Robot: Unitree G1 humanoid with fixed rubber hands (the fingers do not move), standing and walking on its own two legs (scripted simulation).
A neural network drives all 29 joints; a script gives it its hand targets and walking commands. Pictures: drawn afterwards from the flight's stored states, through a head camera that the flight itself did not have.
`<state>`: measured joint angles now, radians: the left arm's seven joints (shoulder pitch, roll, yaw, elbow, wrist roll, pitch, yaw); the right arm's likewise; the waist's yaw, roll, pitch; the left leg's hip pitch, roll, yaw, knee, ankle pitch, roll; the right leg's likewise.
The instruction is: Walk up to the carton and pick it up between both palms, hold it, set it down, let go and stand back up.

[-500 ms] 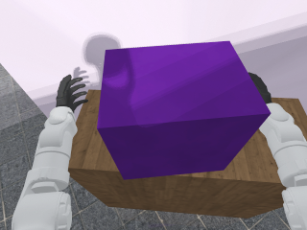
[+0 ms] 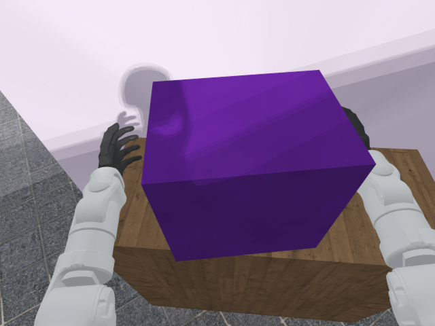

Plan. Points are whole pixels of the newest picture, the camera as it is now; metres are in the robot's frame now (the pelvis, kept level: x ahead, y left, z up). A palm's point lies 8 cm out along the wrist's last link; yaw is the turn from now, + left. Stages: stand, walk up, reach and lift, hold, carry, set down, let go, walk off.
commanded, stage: reach and lift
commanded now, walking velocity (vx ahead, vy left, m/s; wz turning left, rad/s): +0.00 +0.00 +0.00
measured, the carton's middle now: (242, 172) +0.40 +0.01 +0.06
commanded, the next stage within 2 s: none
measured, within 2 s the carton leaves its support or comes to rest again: leaves its support in 1.54 s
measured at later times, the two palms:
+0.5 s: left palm (128, 166) +0.38 +0.22 +0.08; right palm (351, 149) +0.43 -0.19 +0.11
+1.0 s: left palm (135, 166) +0.38 +0.21 +0.08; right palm (350, 150) +0.43 -0.19 +0.10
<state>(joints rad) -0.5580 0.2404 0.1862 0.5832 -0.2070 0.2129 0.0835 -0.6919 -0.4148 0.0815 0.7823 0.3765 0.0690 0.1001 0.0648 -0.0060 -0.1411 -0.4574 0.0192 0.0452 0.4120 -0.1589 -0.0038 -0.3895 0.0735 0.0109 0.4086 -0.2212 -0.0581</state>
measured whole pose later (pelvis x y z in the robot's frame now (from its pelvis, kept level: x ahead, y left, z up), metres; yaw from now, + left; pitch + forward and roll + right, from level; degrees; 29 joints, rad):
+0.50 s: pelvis +0.00 +0.00 +0.00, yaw +0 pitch +12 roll +0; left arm -0.56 0.15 0.19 0.58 -0.11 0.18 0.08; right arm -0.69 -0.39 0.08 0.79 0.38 0.05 0.06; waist 0.06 -0.01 -0.14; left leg -0.45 0.02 0.05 0.41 -0.16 0.00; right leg -0.39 0.07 0.01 0.41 -0.22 -0.06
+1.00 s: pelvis +0.00 +0.00 +0.00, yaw +0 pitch +12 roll +0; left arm -0.56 0.12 0.19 0.58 -0.04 0.16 0.09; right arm -0.69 -0.35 0.02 0.79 0.34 0.05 0.07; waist 0.06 -0.01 -0.14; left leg -0.45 0.02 0.05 0.40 -0.16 0.00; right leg -0.39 0.07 0.01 0.41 -0.22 -0.06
